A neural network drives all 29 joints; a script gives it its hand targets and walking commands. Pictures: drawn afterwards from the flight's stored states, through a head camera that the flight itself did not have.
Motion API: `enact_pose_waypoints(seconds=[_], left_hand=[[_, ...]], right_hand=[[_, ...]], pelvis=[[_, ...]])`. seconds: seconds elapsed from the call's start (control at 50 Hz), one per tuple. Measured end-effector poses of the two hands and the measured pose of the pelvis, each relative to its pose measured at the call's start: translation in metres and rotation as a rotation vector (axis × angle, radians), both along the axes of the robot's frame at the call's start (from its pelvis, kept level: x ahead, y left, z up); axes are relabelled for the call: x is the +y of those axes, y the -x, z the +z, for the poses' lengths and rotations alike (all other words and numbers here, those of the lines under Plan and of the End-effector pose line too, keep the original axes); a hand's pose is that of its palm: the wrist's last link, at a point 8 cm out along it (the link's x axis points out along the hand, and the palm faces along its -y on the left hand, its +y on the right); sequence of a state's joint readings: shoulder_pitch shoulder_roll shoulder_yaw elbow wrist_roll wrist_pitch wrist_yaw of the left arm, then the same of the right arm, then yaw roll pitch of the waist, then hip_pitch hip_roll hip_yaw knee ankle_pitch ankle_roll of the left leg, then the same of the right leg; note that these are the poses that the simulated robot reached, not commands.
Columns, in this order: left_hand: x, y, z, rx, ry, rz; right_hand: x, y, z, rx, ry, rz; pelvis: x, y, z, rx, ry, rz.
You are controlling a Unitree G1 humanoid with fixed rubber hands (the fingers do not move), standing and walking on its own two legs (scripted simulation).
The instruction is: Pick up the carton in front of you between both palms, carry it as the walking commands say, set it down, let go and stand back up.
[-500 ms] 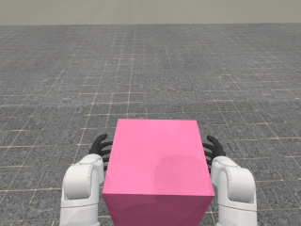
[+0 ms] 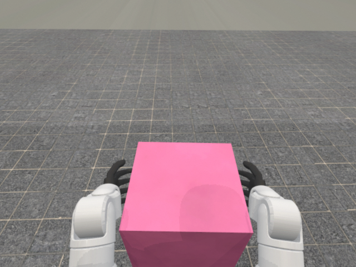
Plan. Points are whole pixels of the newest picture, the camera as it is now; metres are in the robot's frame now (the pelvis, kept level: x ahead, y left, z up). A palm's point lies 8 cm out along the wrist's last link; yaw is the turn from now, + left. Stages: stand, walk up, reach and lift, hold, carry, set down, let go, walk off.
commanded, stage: carry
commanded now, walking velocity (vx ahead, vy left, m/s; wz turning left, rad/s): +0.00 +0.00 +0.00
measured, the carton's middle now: (183, 212) +0.26 +0.00 +0.02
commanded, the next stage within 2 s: hold in 1.30 s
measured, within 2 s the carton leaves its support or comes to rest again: neither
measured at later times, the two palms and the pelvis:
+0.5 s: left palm (112, 211) +0.24 +0.15 +0.06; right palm (253, 212) +0.24 -0.15 +0.06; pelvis -0.02 +0.00 +0.00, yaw +0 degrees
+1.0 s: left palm (116, 204) +0.26 +0.15 +0.04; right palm (248, 205) +0.26 -0.15 +0.04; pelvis -0.02 +0.00 +0.00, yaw +0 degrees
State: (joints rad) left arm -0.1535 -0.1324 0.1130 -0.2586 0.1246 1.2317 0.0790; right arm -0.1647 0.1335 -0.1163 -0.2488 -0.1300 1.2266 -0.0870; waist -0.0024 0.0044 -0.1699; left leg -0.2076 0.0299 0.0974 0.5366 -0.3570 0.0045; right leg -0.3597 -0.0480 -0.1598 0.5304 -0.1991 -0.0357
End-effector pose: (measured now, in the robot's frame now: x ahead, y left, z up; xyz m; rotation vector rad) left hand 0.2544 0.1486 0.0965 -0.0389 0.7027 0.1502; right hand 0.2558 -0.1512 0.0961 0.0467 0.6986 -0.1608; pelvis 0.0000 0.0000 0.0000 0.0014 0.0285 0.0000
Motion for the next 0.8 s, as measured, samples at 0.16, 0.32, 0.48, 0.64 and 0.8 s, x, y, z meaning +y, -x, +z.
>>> enact_pose_waypoints(seconds=[0.16, 0.32, 0.48, 0.64, 0.8], left_hand=[[0.001, 0.012, -0.01, 0.022, -0.006, -0.003], [0.002, 0.019, -0.025, 0.027, -0.022, -0.012], [0.001, 0.018, -0.037, 0.011, -0.047, -0.028], [0.001, 0.009, -0.053, 0.003, -0.068, -0.049], [0.0, -0.005, -0.059, -0.036, -0.071, -0.051]], right_hand=[[0.001, 0.012, -0.01, 0.022, 0.005, 0.009], [0.001, 0.017, -0.025, 0.026, 0.02, 0.024], [0.001, 0.017, -0.038, 0.01, 0.043, 0.043], [0.0, 0.008, -0.054, 0.002, 0.064, 0.061], [0.0, -0.006, -0.06, -0.037, 0.067, 0.059]], pelvis=[[0.0, 0.011, 0.001, -0.001, -0.003, 0.0], [0.0, 0.019, 0.001, -0.001, -0.005, 0.002], [-0.001, 0.024, 0.0, 0.001, -0.006, 0.003], [-0.001, 0.028, 0.0, 0.0, -0.007, 0.002], [-0.001, 0.031, 0.0, 0.003, -0.008, 0.001]])
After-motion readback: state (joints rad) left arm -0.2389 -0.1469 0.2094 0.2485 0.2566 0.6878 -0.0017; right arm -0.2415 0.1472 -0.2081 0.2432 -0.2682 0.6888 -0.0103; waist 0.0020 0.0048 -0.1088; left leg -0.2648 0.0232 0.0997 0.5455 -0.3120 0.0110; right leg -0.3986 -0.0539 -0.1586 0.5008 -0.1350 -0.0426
